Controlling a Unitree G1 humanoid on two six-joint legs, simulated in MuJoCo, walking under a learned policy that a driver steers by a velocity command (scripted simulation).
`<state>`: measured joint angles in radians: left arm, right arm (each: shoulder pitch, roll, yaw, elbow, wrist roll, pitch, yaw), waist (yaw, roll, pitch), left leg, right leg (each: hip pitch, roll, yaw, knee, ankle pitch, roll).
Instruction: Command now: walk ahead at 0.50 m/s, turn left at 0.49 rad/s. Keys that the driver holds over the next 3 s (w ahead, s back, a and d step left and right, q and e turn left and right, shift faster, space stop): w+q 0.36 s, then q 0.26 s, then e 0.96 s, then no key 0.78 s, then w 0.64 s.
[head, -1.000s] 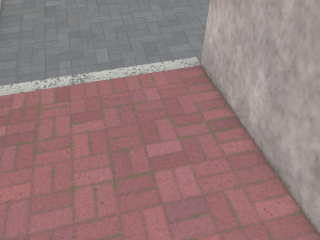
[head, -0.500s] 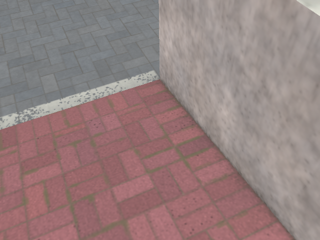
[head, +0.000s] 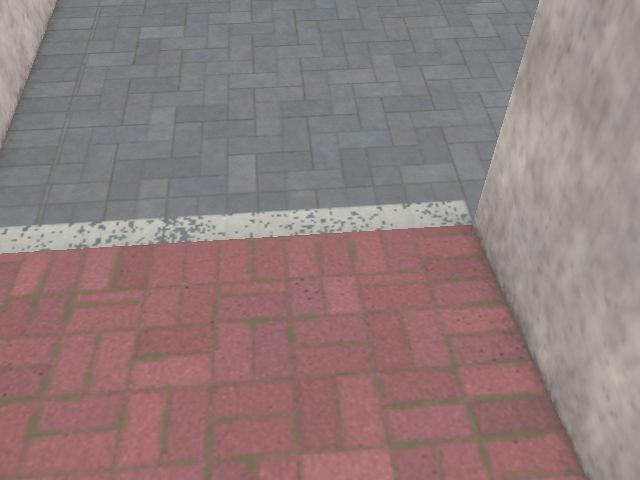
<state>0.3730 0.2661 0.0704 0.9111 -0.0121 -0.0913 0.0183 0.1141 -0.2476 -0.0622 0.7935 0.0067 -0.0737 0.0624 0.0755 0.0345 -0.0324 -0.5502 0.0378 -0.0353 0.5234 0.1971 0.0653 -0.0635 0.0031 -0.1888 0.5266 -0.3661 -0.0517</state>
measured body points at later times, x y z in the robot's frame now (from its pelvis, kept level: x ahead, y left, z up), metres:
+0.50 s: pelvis +0.28 +0.02 -0.07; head +0.30 +0.02 +0.38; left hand +0.42 +0.32 -0.13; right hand +0.40 -0.24 -0.18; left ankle +0.14 +0.11 -0.76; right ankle +0.42 -0.06 -0.80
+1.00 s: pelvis +0.35 +0.03 -0.06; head +0.37 +0.04 +0.39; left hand +0.35 +0.32 -0.19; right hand +0.58 -0.16 -0.16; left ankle +0.32 +0.17 -0.80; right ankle +0.39 -0.07 -0.76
